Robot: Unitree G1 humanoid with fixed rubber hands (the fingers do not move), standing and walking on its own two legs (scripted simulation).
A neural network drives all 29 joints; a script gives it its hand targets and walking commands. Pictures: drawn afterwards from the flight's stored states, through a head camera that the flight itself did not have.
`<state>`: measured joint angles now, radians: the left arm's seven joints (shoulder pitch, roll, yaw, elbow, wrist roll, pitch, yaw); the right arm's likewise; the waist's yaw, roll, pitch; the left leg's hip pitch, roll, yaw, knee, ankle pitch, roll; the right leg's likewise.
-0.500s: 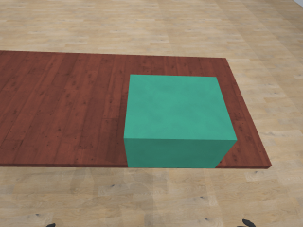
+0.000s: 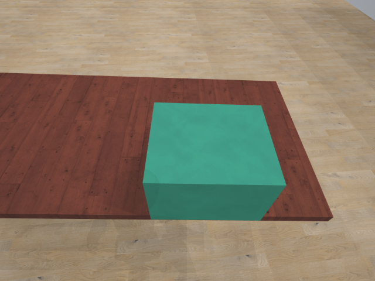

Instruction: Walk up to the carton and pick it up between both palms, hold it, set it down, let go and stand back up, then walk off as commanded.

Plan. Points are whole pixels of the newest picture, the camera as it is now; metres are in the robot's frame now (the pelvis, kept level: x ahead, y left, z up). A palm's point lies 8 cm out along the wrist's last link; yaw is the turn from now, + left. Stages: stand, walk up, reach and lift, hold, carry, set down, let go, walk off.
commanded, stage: walk up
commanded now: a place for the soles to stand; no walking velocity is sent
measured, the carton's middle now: (207, 161) +0.39 -0.05 -0.01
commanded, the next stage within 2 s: reach and lift in 0.76 s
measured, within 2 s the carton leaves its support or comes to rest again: neither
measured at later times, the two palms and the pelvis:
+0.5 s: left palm out of the picture +0.06 +0.28 -0.13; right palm out of the picture +0.09 -0.31 -0.13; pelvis +0.01 -0.02 -0.01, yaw +2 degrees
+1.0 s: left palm (79, 268) +0.17 +0.25 -0.12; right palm out of the picture +0.14 -0.30 -0.13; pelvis -0.04 -0.03 -0.03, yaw -3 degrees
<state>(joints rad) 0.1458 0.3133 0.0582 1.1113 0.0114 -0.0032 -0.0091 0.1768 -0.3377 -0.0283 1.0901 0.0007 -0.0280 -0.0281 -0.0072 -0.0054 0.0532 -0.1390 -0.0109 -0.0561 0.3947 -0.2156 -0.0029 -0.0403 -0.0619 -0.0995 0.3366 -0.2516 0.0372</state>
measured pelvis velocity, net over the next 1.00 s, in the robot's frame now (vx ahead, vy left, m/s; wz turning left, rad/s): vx -0.04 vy -0.03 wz -0.05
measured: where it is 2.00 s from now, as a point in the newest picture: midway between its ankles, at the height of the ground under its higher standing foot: outside the picture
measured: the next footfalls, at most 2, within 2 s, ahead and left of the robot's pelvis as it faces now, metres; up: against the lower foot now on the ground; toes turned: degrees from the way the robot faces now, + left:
none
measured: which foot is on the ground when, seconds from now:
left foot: down 0.00-1.00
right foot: down 0.00-1.00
